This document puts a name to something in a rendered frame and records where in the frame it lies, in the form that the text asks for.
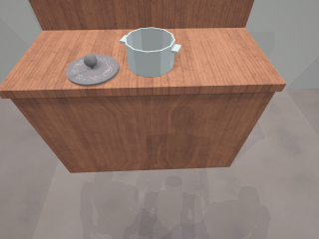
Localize table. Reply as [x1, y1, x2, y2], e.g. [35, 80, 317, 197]
[0, 0, 287, 173]

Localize knob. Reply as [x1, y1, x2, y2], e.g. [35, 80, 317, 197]
[84, 54, 98, 68]

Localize lid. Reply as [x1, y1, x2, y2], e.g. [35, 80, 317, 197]
[66, 54, 119, 87]

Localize pot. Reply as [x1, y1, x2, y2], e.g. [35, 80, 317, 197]
[119, 27, 181, 78]

